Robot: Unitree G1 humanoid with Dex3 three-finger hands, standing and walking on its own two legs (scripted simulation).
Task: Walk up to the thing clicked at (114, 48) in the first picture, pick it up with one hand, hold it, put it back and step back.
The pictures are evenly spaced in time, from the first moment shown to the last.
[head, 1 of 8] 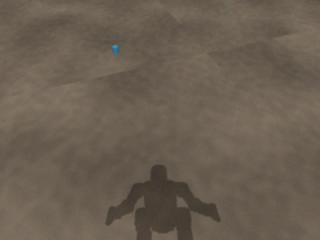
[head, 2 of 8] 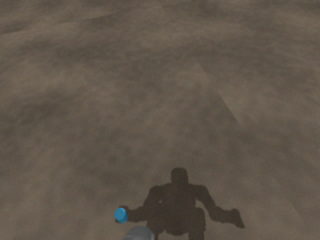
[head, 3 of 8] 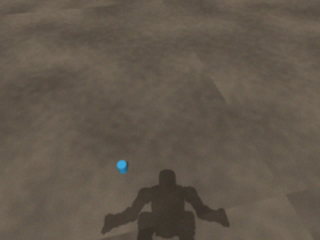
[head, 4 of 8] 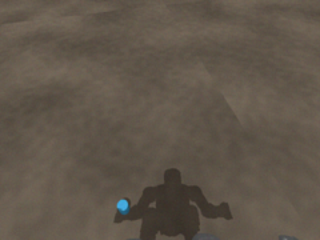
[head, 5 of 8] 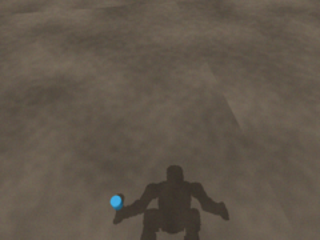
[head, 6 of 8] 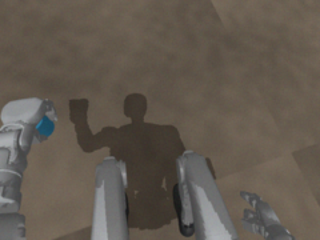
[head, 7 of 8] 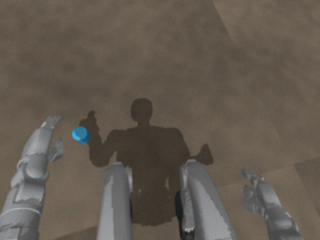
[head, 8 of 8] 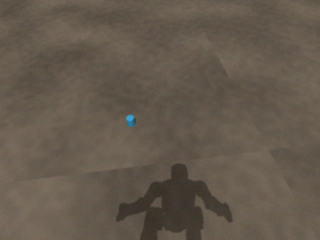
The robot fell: no
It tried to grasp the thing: yes
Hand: left
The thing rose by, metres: 0.67
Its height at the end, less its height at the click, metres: +0.00
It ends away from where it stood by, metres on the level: 0.00
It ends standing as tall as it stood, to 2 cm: yes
